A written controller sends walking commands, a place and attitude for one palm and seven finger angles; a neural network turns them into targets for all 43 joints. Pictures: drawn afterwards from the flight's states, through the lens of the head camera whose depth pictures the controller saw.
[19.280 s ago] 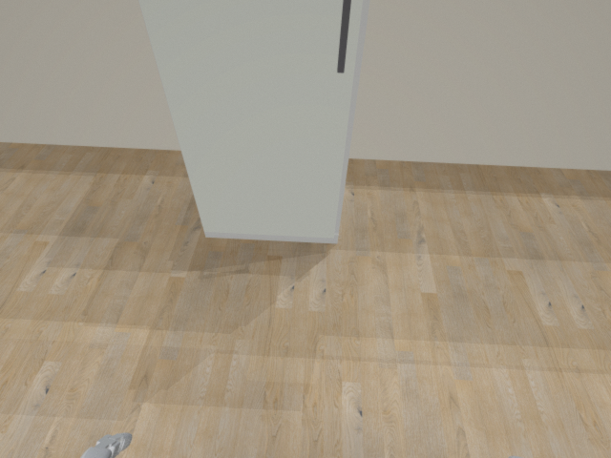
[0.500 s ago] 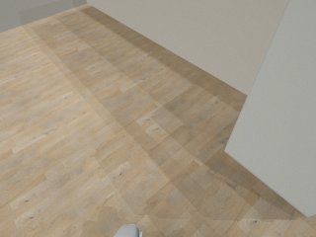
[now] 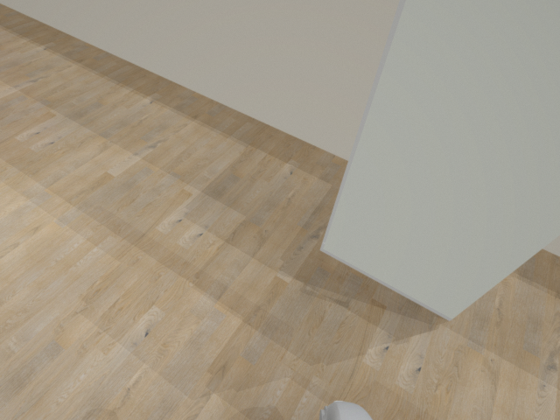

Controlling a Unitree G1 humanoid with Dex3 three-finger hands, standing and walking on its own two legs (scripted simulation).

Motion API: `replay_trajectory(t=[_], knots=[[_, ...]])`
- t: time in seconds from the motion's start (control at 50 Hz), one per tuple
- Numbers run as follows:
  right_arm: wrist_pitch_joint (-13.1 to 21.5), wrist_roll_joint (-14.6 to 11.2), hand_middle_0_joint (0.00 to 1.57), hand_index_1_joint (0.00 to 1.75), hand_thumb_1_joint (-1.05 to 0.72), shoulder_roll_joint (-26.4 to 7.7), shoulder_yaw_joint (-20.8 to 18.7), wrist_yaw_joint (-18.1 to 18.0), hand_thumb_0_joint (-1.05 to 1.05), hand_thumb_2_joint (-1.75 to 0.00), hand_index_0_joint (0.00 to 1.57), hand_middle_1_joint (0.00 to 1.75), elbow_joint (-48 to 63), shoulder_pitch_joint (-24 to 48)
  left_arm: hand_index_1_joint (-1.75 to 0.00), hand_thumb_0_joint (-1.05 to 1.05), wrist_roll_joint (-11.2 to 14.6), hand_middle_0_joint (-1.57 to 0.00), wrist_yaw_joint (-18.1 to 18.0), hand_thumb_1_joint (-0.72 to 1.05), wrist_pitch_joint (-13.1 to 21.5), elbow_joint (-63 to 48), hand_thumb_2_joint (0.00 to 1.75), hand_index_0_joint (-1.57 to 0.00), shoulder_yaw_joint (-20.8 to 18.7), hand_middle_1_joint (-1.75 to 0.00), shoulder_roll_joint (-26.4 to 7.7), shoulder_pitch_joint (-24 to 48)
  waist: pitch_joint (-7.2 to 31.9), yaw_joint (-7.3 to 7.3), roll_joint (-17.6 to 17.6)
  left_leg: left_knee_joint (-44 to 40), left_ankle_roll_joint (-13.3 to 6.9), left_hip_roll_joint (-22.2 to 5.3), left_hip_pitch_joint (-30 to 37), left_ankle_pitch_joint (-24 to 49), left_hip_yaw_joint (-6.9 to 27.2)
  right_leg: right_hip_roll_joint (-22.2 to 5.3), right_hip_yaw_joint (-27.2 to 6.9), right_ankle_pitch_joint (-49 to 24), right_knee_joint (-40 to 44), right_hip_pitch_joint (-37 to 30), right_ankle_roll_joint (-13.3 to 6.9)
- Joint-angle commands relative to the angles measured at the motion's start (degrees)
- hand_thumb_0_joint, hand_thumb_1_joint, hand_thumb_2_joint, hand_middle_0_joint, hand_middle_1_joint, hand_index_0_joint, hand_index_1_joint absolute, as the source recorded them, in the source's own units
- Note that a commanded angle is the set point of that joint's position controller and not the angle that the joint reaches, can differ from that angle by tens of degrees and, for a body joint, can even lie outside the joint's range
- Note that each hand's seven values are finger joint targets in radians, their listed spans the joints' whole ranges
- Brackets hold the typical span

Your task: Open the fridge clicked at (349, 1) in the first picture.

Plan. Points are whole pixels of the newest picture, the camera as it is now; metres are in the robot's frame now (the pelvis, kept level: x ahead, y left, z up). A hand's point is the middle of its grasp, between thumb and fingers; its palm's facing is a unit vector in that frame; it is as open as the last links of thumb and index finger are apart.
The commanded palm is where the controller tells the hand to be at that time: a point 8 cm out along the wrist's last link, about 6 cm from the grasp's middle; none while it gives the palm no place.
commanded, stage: turn to face it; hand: right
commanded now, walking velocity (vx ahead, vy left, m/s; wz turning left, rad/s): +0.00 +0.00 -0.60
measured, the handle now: out of the picture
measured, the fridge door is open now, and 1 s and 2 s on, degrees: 0 0 0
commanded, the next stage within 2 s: take the last steps up to it in 0.76 s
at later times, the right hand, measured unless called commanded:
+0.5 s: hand out of the picture -0.06 -0.30 -0.19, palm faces +0.31 +0.93 -0.19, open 7.4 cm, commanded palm none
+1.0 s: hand out of the picture -0.09 -0.30 -0.17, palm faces +0.35 +0.91 -0.22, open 7.4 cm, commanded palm none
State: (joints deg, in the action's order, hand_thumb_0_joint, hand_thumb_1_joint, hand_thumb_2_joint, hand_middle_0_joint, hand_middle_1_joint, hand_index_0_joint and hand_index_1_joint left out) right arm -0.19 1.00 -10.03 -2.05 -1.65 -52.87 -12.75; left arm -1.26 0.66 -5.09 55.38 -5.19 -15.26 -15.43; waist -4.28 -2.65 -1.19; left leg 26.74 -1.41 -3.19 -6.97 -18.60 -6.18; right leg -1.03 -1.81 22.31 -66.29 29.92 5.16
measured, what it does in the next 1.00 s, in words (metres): steps to the right, turning right: right foot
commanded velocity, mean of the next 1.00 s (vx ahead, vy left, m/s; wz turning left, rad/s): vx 0.05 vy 0.00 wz -0.32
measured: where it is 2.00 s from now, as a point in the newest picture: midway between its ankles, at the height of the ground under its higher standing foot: outside the picture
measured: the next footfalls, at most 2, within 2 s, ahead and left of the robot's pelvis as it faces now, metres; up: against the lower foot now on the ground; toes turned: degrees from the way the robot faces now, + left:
right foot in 0.28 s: +0.01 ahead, -0.15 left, +0.00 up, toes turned -14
left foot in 1.12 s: -0.06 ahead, +0.02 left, +0.00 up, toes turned -20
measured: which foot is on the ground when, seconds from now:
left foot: down 0.00-0.28, up 0.30-1.00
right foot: up 0.00-0.26, down 0.28-1.00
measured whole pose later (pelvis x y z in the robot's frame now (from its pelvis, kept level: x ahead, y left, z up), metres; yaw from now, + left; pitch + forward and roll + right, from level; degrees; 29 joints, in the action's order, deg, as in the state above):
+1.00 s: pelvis -0.08 -0.10 +0.00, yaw -22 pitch +0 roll +2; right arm -4.2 1.2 -12.0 -2.7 -1.4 -57.7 -12.2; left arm -1.7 -1.9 -2.5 60.8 -2.0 -8.8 -22.6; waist -0.3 -3.4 -1.0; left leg 44.1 1.2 0.7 -16.0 -25.6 -0.1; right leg 7.7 -4.9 2.3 -15.8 13.1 -6.9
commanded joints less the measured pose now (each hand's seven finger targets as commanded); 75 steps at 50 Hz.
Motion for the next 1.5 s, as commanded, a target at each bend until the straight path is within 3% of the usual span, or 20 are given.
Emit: replay_trajectory(t=[0.0,0.16,0.22,0.24,0.26,0.28,0.34,0.4,0.54,0.82,0.92,1.04,1.06,1.08,1.1,1.14,1.2,1.36,1.44,1.48], knots=[[1.30,0.24,0.20,0.30,-0.90,-10.91,-2.70,-0.41,0.00,-0.90,0.20,0.30,1.48,-7.98,-0.30,0.00,-0.04,-0.20,0.34,0.90,1.29,-5.56,0.90,-0.20,0.40,-0.30,-2.37,6.58,1.10,4.66,12.13,-3.90,-3.30,-13.97,6.45,45.32,6.17,-0.96,2.45,1.44,3.34,4.89,0.27],[0.41,0.94,0.20,0.30,-0.90,-13.34,-3.40,-0.19,0.00,-0.90,0.20,0.30,1.46,-9.54,-0.30,0.00,0.57,-0.20,0.55,0.90,2.33,-7.87,0.90,-0.20,1.55,-0.30,-2.12,12.58,2.47,5.77,16.37,-0.04,-4.49,-16.19,3.98,42.54,2.90,0.33,7.20,2.28,20.96,-5.73,-2.26],[0.42,0.42,0.20,0.30,-0.90,-14.42,-3.88,0.11,0.00,-0.90,0.20,0.30,1.68,-7.00,-0.30,0.00,0.49,-0.20,0.12,0.90,3.59,-6.24,0.90,-0.20,1.01,-0.30,-4.40,4.13,9.03,0.65,11.79,13.40,-0.73,-15.13,0.93,38.07,-1.35,1.26,7.14,-9.95,38.76,-21.57,-4.03],[0.27,-0.15,0.20,0.30,-0.90,-12.49,-3.67,0.50,0.00,-0.90,0.20,0.30,2.80,-6.98,-0.30,0.00,0.10,-0.20,-0.15,0.90,4.17,-5.35,0.90,-0.20,-0.15,-0.30,-9.40,0.01,13.77,-1.51,0.95,24.99,2.57,-11.27,-10.32,18.61,-3.53,-8.24,-2.14,-25.22,42.39,-34.59,-7.29],[-0.02,-0.32,0.20,0.30,-0.90,-8.48,-2.43,0.65,0.00,-0.90,0.20,0.30,4.72,-5.56,-0.30,0.00,0.52,-0.20,-0.67,0.90,4.32,-5.21,0.90,-0.20,-1.31,-0.30,-14.92,-2.86,15.18,-2.66,-15.10,37.99,6.26,-2.54,-23.17,-19.50,-1.01,-22.85,-21.24,-56.82,42.30,-38.10,-15.10],[-1.13,0.07,0.20,0.30,-0.90,-9.81,-2.40,-0.23,0.00,-0.90,0.20,0.30,5.05,-4.75,-0.30,0.00,0.96,-0.20,-0.81,0.90,3.55,-4.68,0.90,-0.20,-0.78,-0.30,-14.12,-2.65,14.98,-1.55,-7.82,40.63,5.15,-4.06,-23.29,-20.18,5.76,-24.32,-15.93,-60.17,41.35,-34.76,-18.09],[-2.30,0.44,0.20,0.30,-0.90,-9.61,-2.77,-0.05,0.00,-0.90,0.20,0.30,1.80,-2.62,-0.30,0.00,0.21,-0.20,-2.29,0.90,3.78,-6.66,0.90,-0.20,0.73,-0.30,-8.91,6.52,2.45,1.75,-8.71,43.09,6.13,-4.17,-23.26,-8.95,7.40,-14.83,-9.42,-43.72,45.64,-20.69,-13.90],[-2.56,0.50,0.20,0.30,-0.90,-9.70,-2.83,0.42,0.00,-0.90,0.20,0.30,-0.55,-6.61,-0.30,0.00,0.75,-0.20,-2.42,0.90,4.58,-6.67,0.90,-0.20,1.42,-0.30,-6.79,6.60,3.72,3.76,-6.47,43.78,6.72,-2.47,-22.24,-2.17,6.68,-10.71,-5.68,-46.00,46.25,-22.32,-10.95],[-2.85,0.37,0.20,0.30,-0.90,-8.75,-3.02,-0.11,0.00,-0.90,0.20,0.30,-0.30,-3.36,-0.30,0.00,0.75,-0.20,-2.79,0.90,4.92,-4.54,0.90,-0.20,1.13,-0.30,-4.87,0.76,5.84,2.90,-5.69,41.98,7.74,-0.92,-23.97,1.03,8.12,-10.27,-10.18,-41.80,48.42,-27.59,-8.62],[-3.37,0.06,0.20,0.30,-0.90,-7.80,-2.38,-0.14,0.00,-0.90,0.20,0.30,-0.50,2.44,-0.30,0.00,-0.09,-0.20,-3.36,0.90,4.34,-0.09,0.90,-0.20,1.35,-0.30,-3.51,-5.99,3.27,0.94,-4.01,25.50,4.77,1.54,-19.23,-4.83,9.00,-10.55,-25.38,-3.12,57.99,-22.44,-10.25],[-2.95,0.08,0.20,0.30,-0.90,-5.95,-1.31,0.24,0.00,-0.90,0.20,0.30,-2.08,-1.01,-0.30,0.00,-0.66,-0.20,-3.14,0.90,4.24,1.83,0.90,-0.20,1.40,-0.30,-3.40,-8.02,4.24,0.97,-4.81,17.90,2.17,4.31,-11.22,-7.86,5.87,-8.57,-25.63,12.07,61.90,-17.62,-10.84],[-1.50,-0.39,0.20,0.30,-0.90,-3.87,-0.79,0.24,0.00,-0.90,0.20,0.30,-7.36,-13.88,-0.30,0.00,-0.44,-0.20,-2.57,0.90,3.94,4.22,0.90,-0.20,1.33,-0.30,-1.84,-8.00,1.51,4.51,-3.16,-7.52,-0.62,6.56,10.35,-2.51,1.82,-2.99,-15.08,11.76,60.11,-6.59,-5.37],[-0.92,-0.05,0.20,0.30,-0.90,-5.15,-0.98,-0.11,0.00,-0.90,0.20,0.30,-7.97,-15.74,-0.30,0.00,0.00,-0.20,-2.33,0.90,3.97,4.73,0.90,-0.20,1.48,-0.30,0.11,-8.53,1.00,4.96,1.90,-13.03,-2.03,2.51,14.96,-5.03,6.65,-0.54,-10.90,9.77,52.96,-2.34,-3.66],[-0.41,0.84,0.20,0.30,-0.90,-8.03,-1.65,-0.62,0.00,-0.90,0.20,0.30,-8.00,-16.54,-0.30,0.00,0.75,-0.20,-2.38,0.90,4.23,4.14,0.90,-0.20,1.95,-0.30,2.97,-8.60,-0.37,5.00,12.74,-19.23,-5.97,-9.84,15.10,-18.31,22.48,5.24,-3.01,8.51,35.75,5.37,-3.01],[-0.10,0.74,0.20,0.30,-0.90,-9.17,-1.55,-0.71,0.00,-0.90,0.20,0.30,-6.85,-13.75,-0.30,0.00,-0.25,-0.20,-2.18,0.90,4.51,3.13,0.90,-0.20,1.45,-0.30,1.36,-7.74,-6.67,4.19,15.22,-25.59,-9.39,-20.51,7.23,-24.20,31.90,6.45,0.49,6.01,22.04,11.19,-4.82],[1.52,0.00,0.20,0.30,-0.90,-7.56,-1.58,-0.34,0.00,-0.90,0.20,0.30,-5.62,-6.22,-0.30,0.00,-1.04,-0.20,-0.74,0.90,4.39,4.03,0.90,-0.20,0.77,-0.30,0.07,-8.69,-5.70,-0.04,8.19,-25.84,-8.37,-16.70,-0.71,-17.53,22.70,2.87,-0.30,-2.52,9.44,7.38,-5.42],[3.57,-0.41,0.20,0.30,-0.90,-2.64,-0.13,0.24,0.00,-0.90,0.20,0.30,-7.78,-9.31,-0.30,0.00,-0.52,-0.20,0.08,0.90,4.23,5.09,0.90,-0.20,0.54,-0.30,0.99,-8.42,-8.33,0.27,8.02,-24.35,-3.43,-10.46,-4.49,-6.50,11.49,-0.01,0.66,-12.26,3.09,6.02,-4.63],[4.89,0.64,0.20,0.30,-0.90,-2.24,0.02,0.16,0.00,-0.90,0.20,0.30,-12.95,-19.88,-0.30,0.00,-0.39,-0.20,-0.07,0.90,5.73,2.23,0.90,-0.20,1.20,-0.30,2.92,3.18,-11.83,4.67,8.00,-20.97,-7.73,-12.96,2.40,3.93,11.95,-5.21,3.19,-11.17,14.65,10.76,-3.75],[4.18,1.21,0.20,0.30,-0.90,-3.24,-0.55,0.20,0.00,-0.90,0.20,0.30,-14.61,-22.28,-0.30,0.00,-0.22,-0.20,0.06,0.90,7.45,0.93,0.90,-0.20,2.29,-0.30,5.29,8.29,-8.64,6.72,11.82,-13.35,-6.88,-11.47,4.79,22.98,8.02,-2.07,8.76,-5.68,28.00,1.60,-5.08],[4.00,0.96,0.20,0.30,-0.90,-3.67,-0.81,0.29,0.00,-0.90,0.20,0.30,-14.67,-21.58,-0.30,0.00,-0.11,-0.20,-0.52,0.90,8.42,2.32,0.90,-0.20,2.23,-0.30,5.29,3.98,-4.28,4.52,11.83,-5.45,-5.72,-9.82,5.27,35.22,5.84,1.25,11.85,-6.44,33.16,-7.54,-6.21]])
